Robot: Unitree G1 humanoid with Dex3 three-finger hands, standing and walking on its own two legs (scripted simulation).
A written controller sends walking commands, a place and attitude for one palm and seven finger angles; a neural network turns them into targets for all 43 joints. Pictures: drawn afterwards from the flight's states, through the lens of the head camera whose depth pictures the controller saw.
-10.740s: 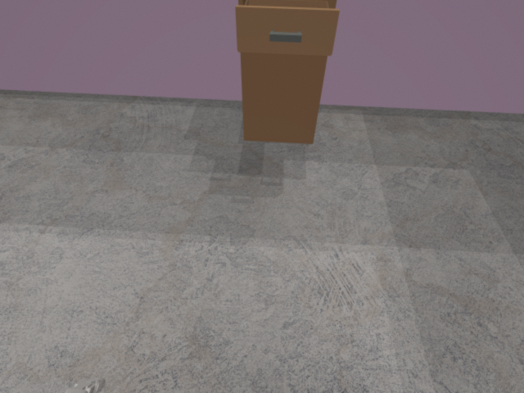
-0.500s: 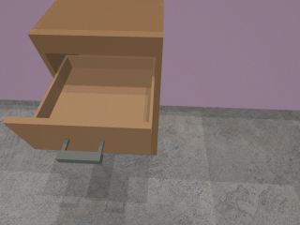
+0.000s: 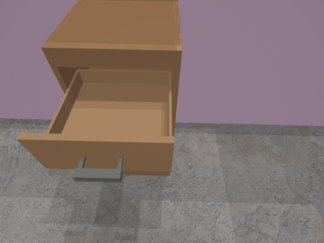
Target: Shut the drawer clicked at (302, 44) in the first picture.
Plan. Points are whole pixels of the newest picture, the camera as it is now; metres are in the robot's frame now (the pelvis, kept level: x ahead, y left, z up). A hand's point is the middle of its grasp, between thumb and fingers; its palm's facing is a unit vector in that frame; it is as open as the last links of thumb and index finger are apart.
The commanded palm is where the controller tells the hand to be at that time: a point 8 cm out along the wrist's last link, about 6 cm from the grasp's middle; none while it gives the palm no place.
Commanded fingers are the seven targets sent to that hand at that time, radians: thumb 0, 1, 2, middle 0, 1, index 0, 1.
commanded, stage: come to a stop and stand still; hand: left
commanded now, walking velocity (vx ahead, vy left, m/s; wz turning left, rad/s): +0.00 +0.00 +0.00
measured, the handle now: (100, 167) +0.30 +0.18 -0.01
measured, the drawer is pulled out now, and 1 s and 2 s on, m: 0.29 0.29 0.29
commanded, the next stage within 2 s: look again from close up in 0.16 s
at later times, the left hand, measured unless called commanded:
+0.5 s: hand out of the picture +0.01 +0.17 -0.18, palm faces +0.02 -0.97 -0.23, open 7.4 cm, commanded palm none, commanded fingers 0.00 0.90 0.90 -0.20 -0.30 -0.20 -0.30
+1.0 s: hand out of the picture +0.11 +0.21 -0.11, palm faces +0.21 -0.95 -0.21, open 7.3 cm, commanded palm +0.10 +0.24 -0.06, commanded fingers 0.00 0.90 0.90 -0.32 -0.43 -0.32 -0.43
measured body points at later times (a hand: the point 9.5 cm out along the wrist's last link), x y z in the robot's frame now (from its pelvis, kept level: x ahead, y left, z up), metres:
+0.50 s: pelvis +0.01 -0.01 -0.01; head +0.03 -0.02 +0.44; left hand +0.01 +0.22 -0.16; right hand +0.02 -0.23 -0.17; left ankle -0.01 +0.12 -0.74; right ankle -0.03 -0.11 -0.74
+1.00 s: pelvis +0.00 +0.02 +0.00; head +0.02 +0.02 +0.45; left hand +0.09 +0.26 -0.09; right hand +0.07 -0.22 -0.14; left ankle -0.01 +0.12 -0.74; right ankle -0.03 -0.11 -0.73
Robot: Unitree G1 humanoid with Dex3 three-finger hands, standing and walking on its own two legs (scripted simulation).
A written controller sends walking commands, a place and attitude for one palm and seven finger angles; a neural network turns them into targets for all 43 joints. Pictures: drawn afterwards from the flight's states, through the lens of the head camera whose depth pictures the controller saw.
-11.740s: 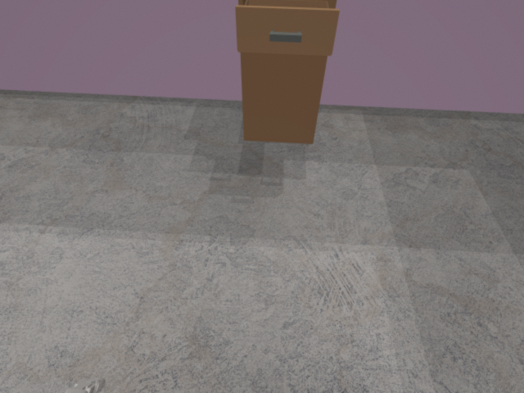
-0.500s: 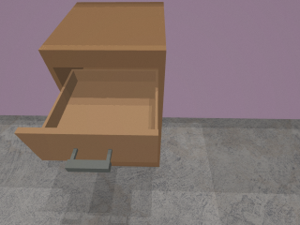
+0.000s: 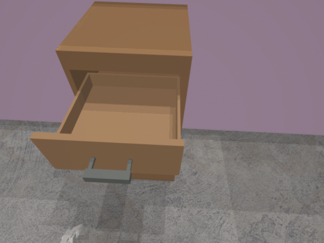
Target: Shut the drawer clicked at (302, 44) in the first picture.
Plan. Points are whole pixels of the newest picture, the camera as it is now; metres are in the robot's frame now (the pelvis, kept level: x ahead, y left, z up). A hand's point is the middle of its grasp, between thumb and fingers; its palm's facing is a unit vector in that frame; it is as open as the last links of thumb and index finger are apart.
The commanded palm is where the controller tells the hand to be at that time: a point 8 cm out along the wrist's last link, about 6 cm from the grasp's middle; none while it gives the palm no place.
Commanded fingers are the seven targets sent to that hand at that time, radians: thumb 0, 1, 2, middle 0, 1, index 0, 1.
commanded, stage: raise the hand and make a fist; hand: left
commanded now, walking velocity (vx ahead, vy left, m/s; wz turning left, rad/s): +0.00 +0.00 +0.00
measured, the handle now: (109, 168) +0.30 +0.17 +0.00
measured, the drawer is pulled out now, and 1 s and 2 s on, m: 0.29 0.29 0.29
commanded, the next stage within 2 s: bring the fist close to the handle in 1.80 s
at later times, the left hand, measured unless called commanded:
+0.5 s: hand out of the picture +0.13 +0.15 -0.01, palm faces +0.02 -1.00 -0.04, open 5.0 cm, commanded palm +0.10 +0.21 +0.00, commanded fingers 0.00 0.90 0.90 -0.82 -0.97 -0.82 -0.97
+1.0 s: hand (97, 238) +0.13 +0.14 +0.04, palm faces +0.04 -1.00 -0.03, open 3.1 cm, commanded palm +0.08 +0.19 +0.06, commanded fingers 0.00 0.90 0.90 -1.32 -1.51 -1.32 -1.51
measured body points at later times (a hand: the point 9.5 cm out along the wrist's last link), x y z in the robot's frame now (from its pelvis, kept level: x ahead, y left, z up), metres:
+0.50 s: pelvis -0.06 -0.03 -0.08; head -0.03 -0.03 +0.37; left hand +0.12 +0.20 -0.01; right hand +0.16 -0.23 -0.13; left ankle -0.01 +0.10 -0.73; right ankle -0.04 -0.12 -0.73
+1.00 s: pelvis -0.03 -0.01 -0.05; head -0.01 -0.02 +0.40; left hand +0.12 +0.19 +0.05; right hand +0.18 -0.23 -0.11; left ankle -0.01 +0.10 -0.73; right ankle -0.04 -0.12 -0.73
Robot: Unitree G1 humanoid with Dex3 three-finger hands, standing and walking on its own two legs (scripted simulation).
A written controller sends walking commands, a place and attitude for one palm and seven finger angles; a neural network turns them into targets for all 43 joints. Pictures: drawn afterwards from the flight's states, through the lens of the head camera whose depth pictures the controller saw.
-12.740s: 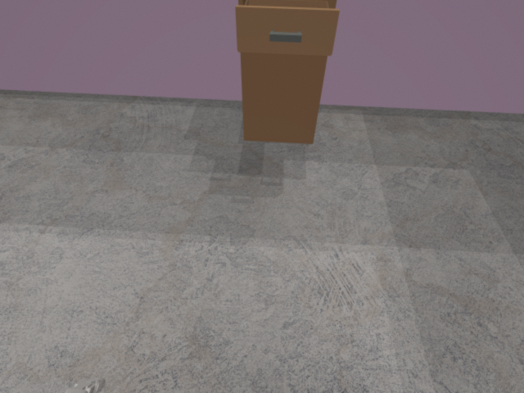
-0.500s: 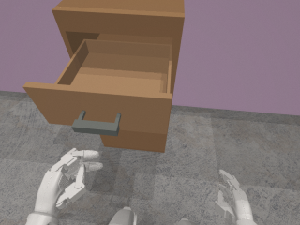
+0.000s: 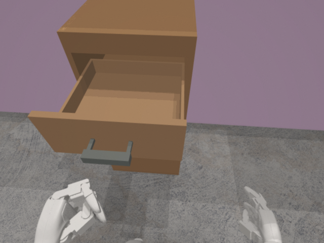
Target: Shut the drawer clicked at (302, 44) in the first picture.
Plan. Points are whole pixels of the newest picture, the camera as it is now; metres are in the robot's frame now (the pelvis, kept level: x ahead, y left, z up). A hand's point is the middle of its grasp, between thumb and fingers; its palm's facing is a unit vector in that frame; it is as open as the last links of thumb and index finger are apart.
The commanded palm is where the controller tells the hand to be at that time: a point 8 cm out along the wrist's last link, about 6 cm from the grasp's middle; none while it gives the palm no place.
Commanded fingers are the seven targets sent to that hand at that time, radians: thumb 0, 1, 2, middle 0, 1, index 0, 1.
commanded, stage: raise the hand and make a fist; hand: left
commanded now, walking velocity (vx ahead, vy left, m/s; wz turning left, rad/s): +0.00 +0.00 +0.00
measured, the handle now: (108, 150) +0.33 +0.17 +0.05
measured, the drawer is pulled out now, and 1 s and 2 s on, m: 0.29 0.29 0.29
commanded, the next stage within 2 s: bring the fist close to the handle in 0.80 s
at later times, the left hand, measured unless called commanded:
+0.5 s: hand (91, 215) +0.15 +0.13 +0.15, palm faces +0.00 -1.00 -0.05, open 3.2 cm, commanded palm +0.10 +0.18 +0.15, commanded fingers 0.00 0.90 0.90 -1.40 -1.60 -1.40 -1.60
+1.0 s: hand (93, 216) +0.15 +0.13 +0.14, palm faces +0.01 -1.00 -0.06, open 3.2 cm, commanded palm +0.11 +0.18 +0.14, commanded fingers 0.00 0.90 0.90 -1.40 -1.60 -1.40 -1.60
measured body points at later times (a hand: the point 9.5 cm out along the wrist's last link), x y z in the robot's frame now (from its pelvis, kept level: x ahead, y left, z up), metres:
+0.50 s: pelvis +0.01 +0.00 +0.01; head -0.01 -0.02 +0.46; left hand +0.14 +0.18 +0.15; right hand +0.20 -0.22 -0.04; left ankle +0.02 +0.11 -0.68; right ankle -0.01 -0.11 -0.68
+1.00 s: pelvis +0.01 -0.01 +0.02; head -0.01 -0.04 +0.47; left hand +0.14 +0.18 +0.14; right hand +0.20 -0.23 -0.03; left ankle +0.02 +0.11 -0.68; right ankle -0.01 -0.11 -0.68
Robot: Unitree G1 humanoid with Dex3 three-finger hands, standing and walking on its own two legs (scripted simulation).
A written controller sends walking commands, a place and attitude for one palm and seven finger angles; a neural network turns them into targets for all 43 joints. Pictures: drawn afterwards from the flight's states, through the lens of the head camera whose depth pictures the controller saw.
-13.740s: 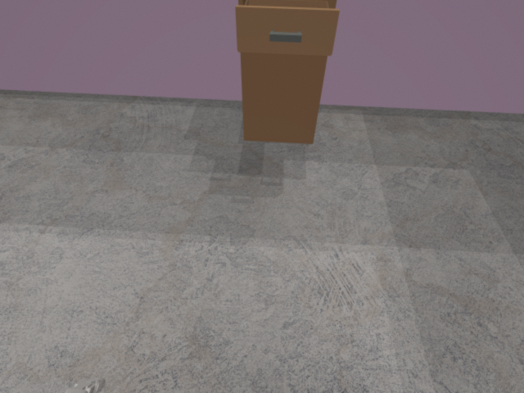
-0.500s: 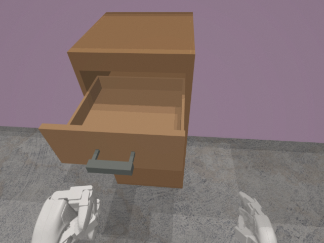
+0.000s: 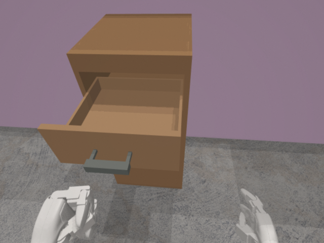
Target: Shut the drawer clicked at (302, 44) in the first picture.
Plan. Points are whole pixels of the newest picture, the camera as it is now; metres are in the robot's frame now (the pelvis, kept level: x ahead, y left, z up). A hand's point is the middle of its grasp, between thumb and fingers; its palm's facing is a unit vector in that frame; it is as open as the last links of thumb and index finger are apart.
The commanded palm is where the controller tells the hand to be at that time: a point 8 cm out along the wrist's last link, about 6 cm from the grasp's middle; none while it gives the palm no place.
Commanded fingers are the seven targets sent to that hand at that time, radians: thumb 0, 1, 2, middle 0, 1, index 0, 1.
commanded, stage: bring the fist close to the handle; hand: left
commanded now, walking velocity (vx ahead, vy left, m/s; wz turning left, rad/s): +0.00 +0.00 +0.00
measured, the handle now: (109, 160) +0.33 +0.18 +0.03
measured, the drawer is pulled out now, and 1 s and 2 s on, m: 0.29 0.29 0.26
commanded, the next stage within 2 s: push the drawer shut in 1.30 s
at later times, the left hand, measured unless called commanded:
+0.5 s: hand (108, 209) +0.18 +0.13 +0.07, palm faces -0.03 -1.00 -0.03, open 3.2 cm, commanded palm +0.16 +0.19 +0.07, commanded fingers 0.00 0.90 0.90 -1.40 -1.60 -1.40 -1.60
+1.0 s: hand (116, 200) +0.22 +0.13 +0.02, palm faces -0.02 -1.00 -0.04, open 3.3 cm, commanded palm +0.19 +0.19 +0.03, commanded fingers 0.00 0.90 0.90 -1.40 -1.60 -1.40 -1.60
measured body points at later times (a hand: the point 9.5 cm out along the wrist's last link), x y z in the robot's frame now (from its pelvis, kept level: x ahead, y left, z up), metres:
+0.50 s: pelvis +0.00 +0.01 -0.02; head +0.02 -0.01 +0.43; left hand +0.18 +0.19 +0.07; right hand +0.18 -0.22 -0.08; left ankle +0.02 +0.13 -0.70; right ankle -0.02 -0.10 -0.70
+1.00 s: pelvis -0.01 +0.00 -0.04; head +0.05 -0.01 +0.41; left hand +0.21 +0.19 +0.03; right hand +0.16 -0.24 -0.12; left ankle +0.02 +0.13 -0.70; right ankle -0.02 -0.10 -0.70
